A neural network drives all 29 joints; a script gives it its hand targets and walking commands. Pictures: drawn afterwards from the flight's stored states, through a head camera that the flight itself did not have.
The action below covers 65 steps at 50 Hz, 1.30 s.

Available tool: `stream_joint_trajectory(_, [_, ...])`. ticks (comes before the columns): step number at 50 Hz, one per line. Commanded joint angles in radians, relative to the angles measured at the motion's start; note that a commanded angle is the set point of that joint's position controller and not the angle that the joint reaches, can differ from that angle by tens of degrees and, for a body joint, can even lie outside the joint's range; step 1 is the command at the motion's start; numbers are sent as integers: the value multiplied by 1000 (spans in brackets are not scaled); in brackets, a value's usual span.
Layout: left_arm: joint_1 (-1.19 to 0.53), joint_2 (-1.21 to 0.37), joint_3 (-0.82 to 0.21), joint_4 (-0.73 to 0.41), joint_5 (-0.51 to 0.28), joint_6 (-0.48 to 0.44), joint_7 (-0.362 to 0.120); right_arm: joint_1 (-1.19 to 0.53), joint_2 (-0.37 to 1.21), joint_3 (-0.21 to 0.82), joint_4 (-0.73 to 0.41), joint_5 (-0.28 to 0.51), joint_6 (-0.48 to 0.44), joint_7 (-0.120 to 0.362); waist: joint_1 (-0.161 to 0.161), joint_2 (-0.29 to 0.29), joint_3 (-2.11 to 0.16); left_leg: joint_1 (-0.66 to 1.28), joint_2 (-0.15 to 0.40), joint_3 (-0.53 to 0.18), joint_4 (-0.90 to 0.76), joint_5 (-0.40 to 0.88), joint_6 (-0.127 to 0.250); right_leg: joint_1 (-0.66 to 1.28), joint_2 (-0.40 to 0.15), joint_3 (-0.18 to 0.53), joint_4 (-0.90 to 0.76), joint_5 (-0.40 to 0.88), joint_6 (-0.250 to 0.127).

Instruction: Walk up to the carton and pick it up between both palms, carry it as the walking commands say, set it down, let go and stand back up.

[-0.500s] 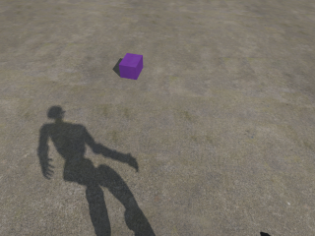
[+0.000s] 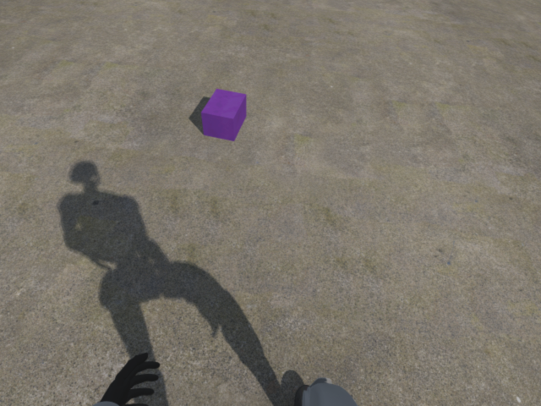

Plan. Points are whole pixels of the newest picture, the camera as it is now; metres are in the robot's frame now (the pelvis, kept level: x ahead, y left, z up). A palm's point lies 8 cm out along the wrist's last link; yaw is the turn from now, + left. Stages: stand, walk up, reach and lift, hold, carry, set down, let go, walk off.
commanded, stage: walk up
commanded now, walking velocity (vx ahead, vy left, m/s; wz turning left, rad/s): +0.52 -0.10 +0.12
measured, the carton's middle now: (225, 114) +1.73 +0.15 -0.70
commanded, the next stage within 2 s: none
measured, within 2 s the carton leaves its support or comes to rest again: neither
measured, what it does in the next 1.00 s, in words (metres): walks ahead: right foot, then left foot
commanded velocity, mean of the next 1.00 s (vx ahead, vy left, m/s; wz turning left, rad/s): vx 0.51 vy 0.03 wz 0.01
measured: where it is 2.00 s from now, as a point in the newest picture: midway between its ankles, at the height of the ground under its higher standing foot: (240, 220)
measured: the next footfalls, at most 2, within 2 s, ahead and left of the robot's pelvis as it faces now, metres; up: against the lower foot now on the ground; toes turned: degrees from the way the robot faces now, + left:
right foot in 0.08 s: +0.22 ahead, -0.15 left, +0.00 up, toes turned -7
left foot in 0.60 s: +0.44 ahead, +0.15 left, +0.00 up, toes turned +10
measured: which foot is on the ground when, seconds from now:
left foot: down 0.00-0.10, up 0.12-0.58, down 0.60-1.00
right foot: up 0.00-0.06, down 0.08-0.60, up 0.62-1.00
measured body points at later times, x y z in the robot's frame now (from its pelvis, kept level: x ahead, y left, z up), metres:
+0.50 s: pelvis +0.25 -0.01 +0.01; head +0.27 -0.03 +0.45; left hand +0.15 +0.24 -0.12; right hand +0.41 -0.23 -0.13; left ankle +0.38 +0.16 -0.69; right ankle +0.18 -0.15 -0.74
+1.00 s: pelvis +0.49 +0.02 +0.01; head +0.52 +0.04 +0.45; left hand +0.64 +0.25 -0.14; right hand +0.39 -0.21 -0.13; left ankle +0.40 +0.15 -0.74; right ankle +0.64 -0.13 -0.69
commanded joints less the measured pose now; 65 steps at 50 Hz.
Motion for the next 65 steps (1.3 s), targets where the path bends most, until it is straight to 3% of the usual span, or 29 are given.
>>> stream_joint_trajectory(1, [-64,56,15,-62,0,-21,8,-4,-182,-42,-24,0,-5,-11,22,222,58,-93,224,-90,-32,375,140,58,7,-9,-59,-44,-20])
stream_joint_trajectory(3, [75,81,29,-22,7,-42,26,-14,-188,-33,3,5,2,-15,71,221,-31,-141,147,-18,163,448,117,295,41,-54,-128,-65,-46])
stream_joint_trajectory(4, [254,119,53,48,8,-53,42,5,-162,-20,16,1,8,-14,126,109,-134,-242,75,16,414,380,100,533,43,-54,-137,-61,-65])
stream_joint_trajectory(5, [431,199,82,102,26,-66,56,10,-126,-4,2,-6,4,-14,198,-111,-214,-454,18,14,722,33,83,715,-113,135,-175,-148,-84])
stream_joint_trajectory(6, [503,311,102,97,12,-65,62,61,-58,22,-47,6,-3,-12,195,-403,-312,-682,-84,-49,995,-279,60,796,-395,673,-396,-284,-143])
stream_joint_trajectory(7, [441,290,81,87,2,-58,58,1,-111,6,-32,-1,-4,-15,162,-189,-318,-686,9,-149,1071,-207,69,733,-392,696,-416,-386,-182])
stream_joint_trajectory(9, [313,212,52,70,3,-59,69,-71,-123,-15,-8,-1,8,-2,114,11,-135,-698,59,-145,1060,-36,45,542,-337,550,-412,-188,-169])
stream_joint_trajectory(11, [237,131,40,70,-9,-77,72,-63,-93,-20,4,0,31,17,71,-52,-80,-624,84,-113,1016,60,28,424,-251,325,-396,61,-131])
stream_joint_trajectory(13, [272,112,35,91,-6,-87,69,-88,-75,-19,-11,-8,58,31,71,-121,-74,-601,72,-81,980,108,24,379,-213,227,-402,123,-118])
stream_joint_trajectory(21, [419,129,47,115,-4,-80,87,-391,-40,10,-110,-8,81,75,128,-121,66,-656,46,-14,537,252,-9,405,-204,125,-519,-30,-115])
stream_joint_trajectory(26, [401,133,46,123,-5,-69,73,-477,-51,8,-142,4,49,68,112,-198,56,-450,26,78,323,188,5,398,-163,41,-539,-150,-136])
stream_joint_trajectory(28, [400,157,50,131,-14,-63,75,-397,-75,-8,-120,-1,36,53,79,-116,33,-355,3,110,256,148,10,409,-176,45,-432,-47,-133])
stream_joint_trajectory(30, [414,125,28,132,-18,-62,78,-142,-157,-39,-32,-22,9,27,-2,76,-134,-4,17,55,224,101,65,296,-86,-22,-16,40,-90])
stream_joint_trajectory(31, [396,51,7,95,-15,-67,76,24,-274,-71,5,-37,-1,10,-53,384,-210,168,294,-351,72,-68,132,14,31,-37,346,-369,-38])
stream_joint_trajectory(32, [403,43,9,92,-12,-63,79,59,-332,-85,10,-4,7,9,-38,366,-279,227,450,-623,-44,-188,199,-141,47,54,547,-478,-50])
stream_joint_trajectory(33, [359,67,27,120,-9,-60,77,16,-299,-67,-6,-9,6,7,7,159,-226,138,464,-618,-37,-124,181,-167,-8,121,623,-389,-53])
stream_joint_trajectory(34, [327,50,25,127,-9,-60,71,-61,-229,-48,-16,-8,0,8,40,110,-131,13,390,-484,-36,11,160,-144,-40,128,602,-279,-54])
stream_joint_trajectory(36, [323,26,23,141,-3,-48,56,-166,-114,-17,-18,-5,-16,9,71,148,-43,-145,249,-252,-26,208,133,-49,-66,109,515,-158,-29])
stream_joint_trajectory(39, [296,13,24,146,9,-11,43,-122,-99,-5,3,7,-32,4,84,197,-28,-170,228,-137,-39,359,121,-20,-42,80,455,-84,-10])
stream_joint_trajectory(47, [-24,4,13,41,-2,2,10,-4,-109,-26,42,2,-33,-10,28,190,85,-132,224,-25,-147,268,128,-50,-21,11,73,85,4])
stream_joint_trajectory(50, [-56,7,16,14,-2,-18,16,1,-109,-22,69,3,-22,-13,24,284,70,-182,152,67,-123,209,130,123,10,-39,-28,27,-9])
stream_joint_trajectory(53, [9,31,29,33,2,-34,38,30,-123,-25,99,4,-8,-18,37,180,43,-168,187,8,30,330,142,219,18,-52,-87,-85,-26])
stream_joint_trajectory(55, [282,94,55,136,10,-57,61,11,-117,-14,99,-2,-3,-14,135,30,-130,-278,112,64,424,374,105,560,13,-49,-157,-68,-81])
stream_joint_trajectory(56, [461,212,86,178,32,-70,76,17,-75,3,79,-13,-4,-15,196,-198,-217,-510,16,77,773,-22,59,728,-239,284,-230,-68,-107])
stream_joint_trajectory(57, [553,304,100,190,14,-55,87,79,-50,10,63,3,5,-13,194,-281,-337,-718,-60,-43,1018,-234,35,843,-470,736,-389,-75,-127])
stream_joint_trajectory(58, [457,253,78,171,5,-48,86,37,-74,0,78,-3,8,-16,151,-133,-288,-702,23,-125,1079,-177,34,721,-440,675,-404,-162,-160])
stream_joint_trajectory(59, [341,185,55,150,3,-50,86,-16,-69,-4,83,-7,9,-9,122,-97,-161,-700,51,-117,1064,-93,32,581,-363,543,-424,-171,-162])
stream_joint_trajectory(62, [229,66,31,148,-6,-73,79,-64,-39,-16,88,-11,37,15,72,-123,-29,-631,86,-67,970,93,21,386,-225,232,-451,-36,-113])
stream_joint_trajectory(65, [323,63,25,168,-6,-85,79,-124,-27,-16,47,-22,70,29,84,-121,-18,-646,71,-32,885,160,12,383,-208,145,-449,98,-104])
